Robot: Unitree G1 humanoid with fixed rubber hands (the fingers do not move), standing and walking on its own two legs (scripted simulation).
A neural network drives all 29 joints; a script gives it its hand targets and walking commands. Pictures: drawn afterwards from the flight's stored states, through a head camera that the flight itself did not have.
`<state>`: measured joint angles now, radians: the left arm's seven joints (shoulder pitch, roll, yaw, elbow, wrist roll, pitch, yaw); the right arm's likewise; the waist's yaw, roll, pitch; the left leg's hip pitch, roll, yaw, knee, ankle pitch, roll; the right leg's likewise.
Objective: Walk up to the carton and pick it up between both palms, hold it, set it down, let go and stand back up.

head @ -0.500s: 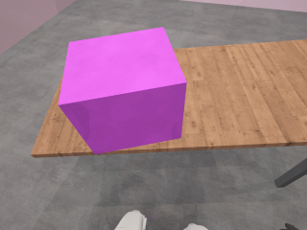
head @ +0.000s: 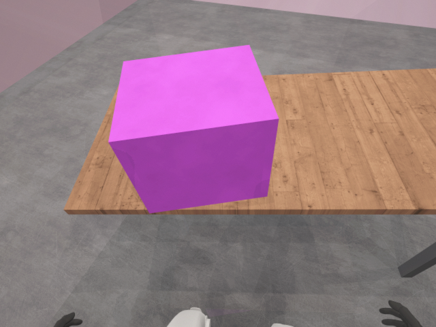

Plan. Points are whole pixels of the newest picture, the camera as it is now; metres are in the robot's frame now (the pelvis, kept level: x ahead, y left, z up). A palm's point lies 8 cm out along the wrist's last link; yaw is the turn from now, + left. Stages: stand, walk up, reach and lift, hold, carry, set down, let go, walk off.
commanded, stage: walk up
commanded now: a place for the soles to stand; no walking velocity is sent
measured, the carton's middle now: (198, 131) +0.53 +0.08 +0.03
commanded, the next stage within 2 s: none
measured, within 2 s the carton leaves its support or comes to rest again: neither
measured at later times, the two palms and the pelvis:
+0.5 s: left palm out of the picture +0.05 +0.36 -0.10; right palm out of the picture +0.08 -0.24 -0.09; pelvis -0.02 +0.05 +0.01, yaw +0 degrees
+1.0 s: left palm out of the picture +0.03 +0.39 -0.06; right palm out of the picture +0.09 -0.26 -0.08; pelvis +0.00 +0.06 +0.03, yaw +1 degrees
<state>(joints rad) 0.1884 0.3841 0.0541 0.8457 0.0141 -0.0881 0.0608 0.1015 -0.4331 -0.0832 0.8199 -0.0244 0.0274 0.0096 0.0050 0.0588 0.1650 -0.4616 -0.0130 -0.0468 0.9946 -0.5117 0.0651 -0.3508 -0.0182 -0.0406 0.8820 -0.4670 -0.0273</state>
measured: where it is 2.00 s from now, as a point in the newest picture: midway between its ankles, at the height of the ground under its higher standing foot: outside the picture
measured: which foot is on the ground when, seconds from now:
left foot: up 0.00-0.06, down 0.08-1.00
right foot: down 0.00-1.00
